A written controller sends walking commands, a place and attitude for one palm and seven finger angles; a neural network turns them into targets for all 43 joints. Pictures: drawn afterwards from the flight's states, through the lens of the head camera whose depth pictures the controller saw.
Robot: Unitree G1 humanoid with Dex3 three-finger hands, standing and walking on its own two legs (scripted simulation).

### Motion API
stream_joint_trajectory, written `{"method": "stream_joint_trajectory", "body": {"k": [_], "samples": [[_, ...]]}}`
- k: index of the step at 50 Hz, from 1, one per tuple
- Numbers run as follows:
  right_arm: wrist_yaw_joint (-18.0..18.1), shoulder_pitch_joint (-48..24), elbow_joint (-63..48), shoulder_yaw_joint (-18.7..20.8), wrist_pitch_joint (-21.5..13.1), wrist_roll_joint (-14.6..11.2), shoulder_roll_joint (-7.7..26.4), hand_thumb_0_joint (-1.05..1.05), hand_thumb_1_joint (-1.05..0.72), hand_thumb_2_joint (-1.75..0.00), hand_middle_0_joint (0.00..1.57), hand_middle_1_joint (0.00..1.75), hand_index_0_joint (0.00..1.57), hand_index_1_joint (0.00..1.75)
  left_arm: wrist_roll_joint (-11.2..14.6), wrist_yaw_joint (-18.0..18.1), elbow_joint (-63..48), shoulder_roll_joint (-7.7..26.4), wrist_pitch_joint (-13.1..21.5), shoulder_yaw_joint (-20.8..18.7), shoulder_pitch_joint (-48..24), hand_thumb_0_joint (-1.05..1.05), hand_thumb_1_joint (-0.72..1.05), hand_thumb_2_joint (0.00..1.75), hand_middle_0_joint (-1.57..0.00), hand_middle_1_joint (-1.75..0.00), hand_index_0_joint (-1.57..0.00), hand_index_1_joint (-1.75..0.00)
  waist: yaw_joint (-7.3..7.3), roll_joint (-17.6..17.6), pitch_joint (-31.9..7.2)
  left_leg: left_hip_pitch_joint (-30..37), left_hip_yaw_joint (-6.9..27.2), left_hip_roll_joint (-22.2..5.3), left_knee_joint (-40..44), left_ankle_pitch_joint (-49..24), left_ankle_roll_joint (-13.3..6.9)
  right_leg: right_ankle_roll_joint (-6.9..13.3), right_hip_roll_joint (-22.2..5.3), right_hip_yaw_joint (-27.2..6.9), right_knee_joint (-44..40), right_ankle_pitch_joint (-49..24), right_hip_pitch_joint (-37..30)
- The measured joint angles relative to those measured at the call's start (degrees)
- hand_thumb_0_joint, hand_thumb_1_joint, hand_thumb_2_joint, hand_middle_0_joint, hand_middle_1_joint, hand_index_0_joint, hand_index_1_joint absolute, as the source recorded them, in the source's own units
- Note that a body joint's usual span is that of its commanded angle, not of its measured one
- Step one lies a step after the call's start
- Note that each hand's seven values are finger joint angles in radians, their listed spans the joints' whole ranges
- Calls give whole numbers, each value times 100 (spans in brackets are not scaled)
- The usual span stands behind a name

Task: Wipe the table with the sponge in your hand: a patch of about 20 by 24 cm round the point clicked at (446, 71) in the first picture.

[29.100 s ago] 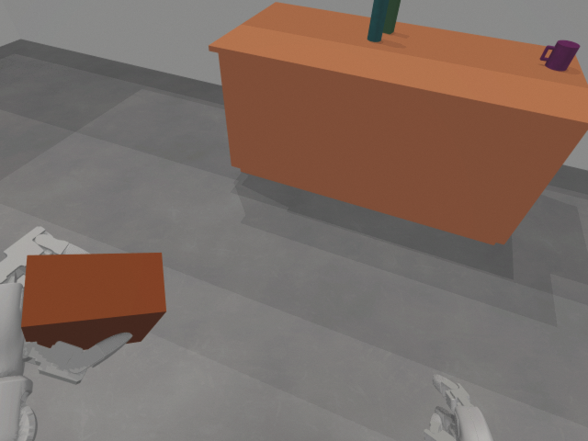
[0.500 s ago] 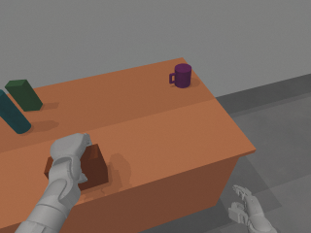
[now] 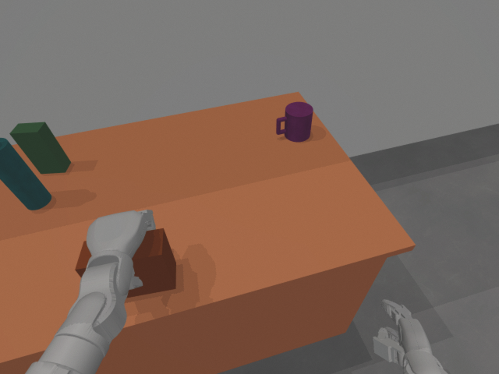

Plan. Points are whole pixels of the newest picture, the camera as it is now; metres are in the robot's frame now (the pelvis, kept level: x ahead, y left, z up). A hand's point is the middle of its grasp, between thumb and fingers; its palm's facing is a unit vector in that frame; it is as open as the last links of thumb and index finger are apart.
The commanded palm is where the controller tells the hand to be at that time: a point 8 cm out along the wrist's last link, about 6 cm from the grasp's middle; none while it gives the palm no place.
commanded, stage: lower the sponge onto the table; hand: left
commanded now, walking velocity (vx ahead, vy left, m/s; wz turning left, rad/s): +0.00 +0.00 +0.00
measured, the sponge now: (134, 271) +0.27 +0.27 -0.02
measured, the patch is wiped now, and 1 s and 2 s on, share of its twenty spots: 0.00 0.20 0.30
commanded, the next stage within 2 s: wipe forward along the first lane in 0.58 s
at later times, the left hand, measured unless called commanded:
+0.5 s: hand (133, 256) +0.28 +0.26 +0.02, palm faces -0.07 -0.09 -0.99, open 9.9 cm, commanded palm +0.27 +0.26 +0.07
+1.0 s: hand (134, 241) +0.31 +0.27 +0.02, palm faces -0.10 -0.05 -0.99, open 10.0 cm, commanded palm +0.30 +0.27 +0.05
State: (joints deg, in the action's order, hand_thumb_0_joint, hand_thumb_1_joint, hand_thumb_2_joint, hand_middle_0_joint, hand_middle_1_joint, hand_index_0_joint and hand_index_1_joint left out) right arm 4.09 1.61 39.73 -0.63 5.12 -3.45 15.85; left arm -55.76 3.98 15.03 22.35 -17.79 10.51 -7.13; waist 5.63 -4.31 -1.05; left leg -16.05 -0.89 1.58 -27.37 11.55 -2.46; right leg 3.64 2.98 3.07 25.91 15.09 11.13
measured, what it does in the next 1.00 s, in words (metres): stands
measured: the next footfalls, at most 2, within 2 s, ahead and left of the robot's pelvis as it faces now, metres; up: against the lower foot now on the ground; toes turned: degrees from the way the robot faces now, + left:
none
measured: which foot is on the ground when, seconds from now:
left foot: down 0.00-1.00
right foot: down 0.00-1.00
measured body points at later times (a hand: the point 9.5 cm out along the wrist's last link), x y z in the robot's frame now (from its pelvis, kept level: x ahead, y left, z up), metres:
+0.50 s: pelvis +0.00 +0.00 +0.00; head +0.00 -0.03 +0.45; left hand +0.28 +0.26 +0.07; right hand +0.21 -0.23 -0.10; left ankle +0.03 +0.09 -0.74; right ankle -0.01 -0.08 -0.74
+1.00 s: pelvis -0.02 -0.01 -0.01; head -0.01 -0.03 +0.44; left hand +0.31 +0.27 +0.07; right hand +0.17 -0.25 -0.12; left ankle +0.03 +0.09 -0.74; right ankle -0.01 -0.08 -0.74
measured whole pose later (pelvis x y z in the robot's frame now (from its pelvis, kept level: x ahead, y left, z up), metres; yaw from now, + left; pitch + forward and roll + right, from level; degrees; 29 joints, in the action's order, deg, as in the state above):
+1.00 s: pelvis -0.02 -0.01 -0.01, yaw +0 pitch +4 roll +0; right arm 3.8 5.0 41.2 -0.2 8.0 -4.9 15.3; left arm -56.9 10.6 34.9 21.1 -17.3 7.4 -19.6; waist 3.4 -3.7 -3.9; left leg -24.0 -0.7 0.9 -31.5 11.5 -1.9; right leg 4.2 3.5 3.3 30.8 15.5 19.5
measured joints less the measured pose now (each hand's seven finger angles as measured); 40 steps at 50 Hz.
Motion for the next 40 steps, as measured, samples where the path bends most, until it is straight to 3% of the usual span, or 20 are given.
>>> {"method": "stream_joint_trajectory", "body": {"k": [2, 4, 10, 14, 21, 40], "samples": [[-7, 0, 44, 45, -22, 3, -18, 1, -90, -90, 20, 30, 20, 30, -52, 217, 28, -11, 227, -54, -49, 0, -51, 104, -77, -140, -78, -138, 33, -23, -37, -31, -17, -3, -30, 23, 4, -2, 1, -17, 33, 17, 38], [-45, -5, 81, 62, -3, -21, -48, 1, -90, -90, 20, 30, 20, 30, -46, 412, 130, -76, 203, -104, -130, 0, -51, 104, -77, -140, -78, -138, 41, -39, -90, -70, -44, -2, -20, 20, 4, -9, -4, -45, 53, 20, 99], [-194, 25, 91, -14, 172, -88, -140, 1, -90, -90, 20, 30, 20, 30, 95, 574, 369, -267, -445, -218, -90, 0, -51, 104, -76, -140, -77, -138, -45, -10, -209, -115, -133, -8, 85, -25, 6, -22, -3, -138, 41, -7, 213], [-210, 90, 43, -25, 219, -79, -120, 1, -90, -90, 20, 30, 20, 30, 78, 497, 325, -313, -611, -126, 85, 0, -51, 105, -76, -140, -77, -138, -100, 20, -173, -115, -111, -8, 38, 3, 1, -18, 0, -117, 63, 18, 193], [-145, 142, 89, 70, 157, -41, -44, 1, -90, -90, 20, 30, 20, 30, -27, 579, 255, -257, -302, -43, 132, 0, -51, 105, -76, -140, -77, -138, -63, 13, -157, -137, -57, 1, -89, 58, -5, -15, -6, -61, 141, 66, 177], [-105, 192, 91, 18, 258, -111, -96, 1, -90, -90, 20, 30, 20, 30, -30, 673, 1031, -305, -226, -151, -372, 0, -53, 106, -77, -139, -78, -137, -117, 35, -276, -384, -40, -36, -198, 12, 23, 12, 28, -42, 272, 35, 434]]}}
